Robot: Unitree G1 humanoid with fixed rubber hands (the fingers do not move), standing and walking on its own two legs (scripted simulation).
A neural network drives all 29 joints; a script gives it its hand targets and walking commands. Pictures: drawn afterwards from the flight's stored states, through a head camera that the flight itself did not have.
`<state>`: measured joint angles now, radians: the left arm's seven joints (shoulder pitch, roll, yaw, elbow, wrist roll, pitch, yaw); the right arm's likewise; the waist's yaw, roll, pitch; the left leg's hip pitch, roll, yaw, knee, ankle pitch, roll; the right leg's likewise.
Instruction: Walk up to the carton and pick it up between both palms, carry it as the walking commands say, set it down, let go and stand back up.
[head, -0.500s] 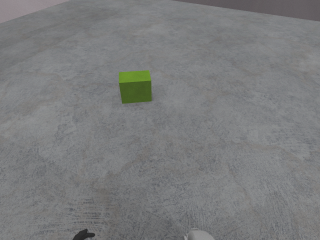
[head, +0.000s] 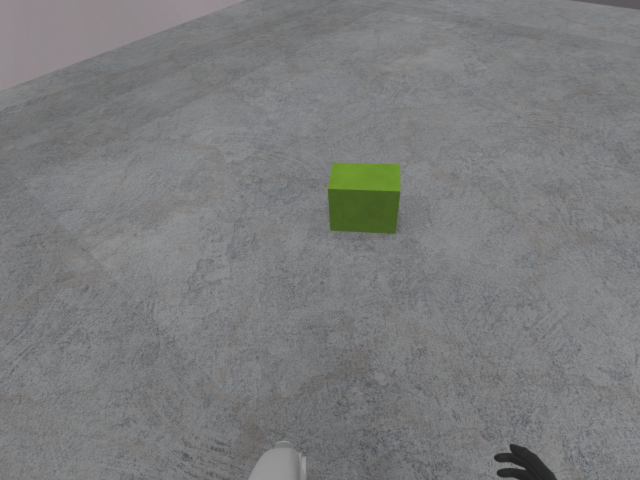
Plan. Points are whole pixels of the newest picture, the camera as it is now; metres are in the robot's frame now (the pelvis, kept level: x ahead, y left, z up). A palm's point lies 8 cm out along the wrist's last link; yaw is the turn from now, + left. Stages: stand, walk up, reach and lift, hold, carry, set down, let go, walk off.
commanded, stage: walk up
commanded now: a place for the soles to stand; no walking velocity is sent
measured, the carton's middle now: (364, 198) +1.36 -0.06 -0.65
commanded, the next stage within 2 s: none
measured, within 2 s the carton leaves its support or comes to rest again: neither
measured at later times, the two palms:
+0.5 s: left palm (209, 321) +0.40 +0.25 -0.10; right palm (542, 434) +0.23 -0.25 -0.11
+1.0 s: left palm (215, 302) +0.46 +0.26 -0.13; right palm (460, 219) +0.65 -0.23 -0.11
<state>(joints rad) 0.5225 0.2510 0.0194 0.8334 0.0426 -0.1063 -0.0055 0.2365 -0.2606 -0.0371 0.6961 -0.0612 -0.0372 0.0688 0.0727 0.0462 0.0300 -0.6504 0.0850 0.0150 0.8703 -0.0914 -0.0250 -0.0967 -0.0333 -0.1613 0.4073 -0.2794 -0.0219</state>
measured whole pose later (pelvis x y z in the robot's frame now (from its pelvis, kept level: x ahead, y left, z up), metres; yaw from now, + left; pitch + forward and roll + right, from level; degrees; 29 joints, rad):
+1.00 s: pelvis +0.51 +0.00 -0.01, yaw +0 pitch -2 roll -1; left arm 0.53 0.28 0.02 0.82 0.04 -0.07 -0.01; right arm 0.25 -0.22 -0.03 0.66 -0.05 -0.05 0.05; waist 0.08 0.01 0.05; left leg -0.45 0.05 0.06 0.63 -0.16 0.01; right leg -0.09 -0.08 -0.10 0.54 -0.41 0.02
